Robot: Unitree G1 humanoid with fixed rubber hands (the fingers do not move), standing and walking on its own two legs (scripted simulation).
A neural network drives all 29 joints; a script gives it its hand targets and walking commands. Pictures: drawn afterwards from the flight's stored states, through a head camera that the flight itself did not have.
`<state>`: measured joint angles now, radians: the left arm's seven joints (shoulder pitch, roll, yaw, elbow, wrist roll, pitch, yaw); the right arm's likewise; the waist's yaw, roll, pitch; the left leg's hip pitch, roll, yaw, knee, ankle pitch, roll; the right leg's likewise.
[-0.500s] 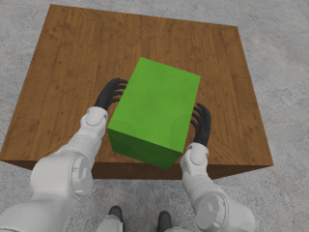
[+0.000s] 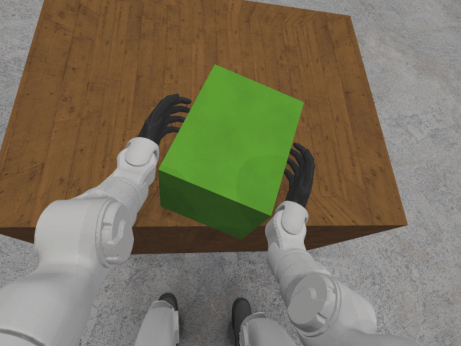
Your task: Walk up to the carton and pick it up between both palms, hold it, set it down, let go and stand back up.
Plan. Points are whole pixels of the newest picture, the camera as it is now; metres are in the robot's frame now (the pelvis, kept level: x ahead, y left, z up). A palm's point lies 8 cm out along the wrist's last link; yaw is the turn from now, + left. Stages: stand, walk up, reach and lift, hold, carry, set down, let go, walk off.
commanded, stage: set down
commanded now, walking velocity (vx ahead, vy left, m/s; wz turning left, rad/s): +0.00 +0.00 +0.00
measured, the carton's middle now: (229, 156) +0.45 -0.02 -0.08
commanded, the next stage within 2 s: none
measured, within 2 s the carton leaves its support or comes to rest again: neither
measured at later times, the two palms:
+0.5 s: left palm (153, 133) +0.46 +0.12 -0.03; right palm (293, 195) +0.36 -0.13 -0.04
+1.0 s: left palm (154, 134) +0.46 +0.12 -0.03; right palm (295, 193) +0.36 -0.14 -0.04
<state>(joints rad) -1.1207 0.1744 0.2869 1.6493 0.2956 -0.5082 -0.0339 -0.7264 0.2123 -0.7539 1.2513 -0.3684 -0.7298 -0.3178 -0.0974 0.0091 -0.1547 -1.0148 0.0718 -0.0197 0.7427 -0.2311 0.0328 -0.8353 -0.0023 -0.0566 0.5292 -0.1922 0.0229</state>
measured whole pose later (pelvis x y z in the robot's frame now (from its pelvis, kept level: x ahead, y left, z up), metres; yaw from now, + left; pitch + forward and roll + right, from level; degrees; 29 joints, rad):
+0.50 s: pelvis +0.00 +0.01 -0.01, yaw +0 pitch +28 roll -8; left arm -1.15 0.18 0.31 1.68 0.34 -0.50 -0.01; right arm -0.75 0.21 -0.81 1.26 -0.37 -0.72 -0.29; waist -0.12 0.03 -0.16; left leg -1.07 0.07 -0.02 0.87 -0.29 0.05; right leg -0.89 -0.01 -0.06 0.66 -0.26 0.01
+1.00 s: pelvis -0.01 +0.00 -0.02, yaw +1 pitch +27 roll -7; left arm -1.15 0.21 0.37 1.67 0.39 -0.48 -0.03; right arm -0.78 0.25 -0.91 1.23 -0.50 -0.69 -0.29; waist -0.12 0.01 -0.16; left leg -1.09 0.07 -0.04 0.91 -0.30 0.03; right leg -0.92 -0.01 -0.07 0.74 -0.29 0.04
